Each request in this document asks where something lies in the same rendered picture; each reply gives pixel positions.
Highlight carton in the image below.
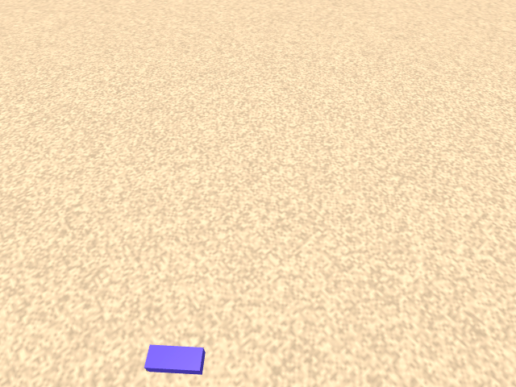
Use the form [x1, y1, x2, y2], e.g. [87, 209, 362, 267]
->
[144, 345, 206, 375]

